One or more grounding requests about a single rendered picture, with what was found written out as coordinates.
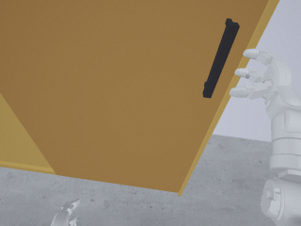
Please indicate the right robot forearm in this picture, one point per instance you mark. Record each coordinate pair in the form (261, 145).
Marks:
(283, 107)

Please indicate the handle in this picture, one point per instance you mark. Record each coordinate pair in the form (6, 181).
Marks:
(221, 56)

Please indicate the robot right upper arm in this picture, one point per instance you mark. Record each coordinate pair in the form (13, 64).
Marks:
(281, 201)

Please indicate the right robot hand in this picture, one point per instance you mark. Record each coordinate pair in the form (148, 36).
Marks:
(278, 74)

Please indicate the wardrobe door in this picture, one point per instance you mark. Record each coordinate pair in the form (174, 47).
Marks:
(112, 90)
(16, 146)

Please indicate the left robot hand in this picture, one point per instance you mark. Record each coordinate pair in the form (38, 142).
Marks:
(62, 218)

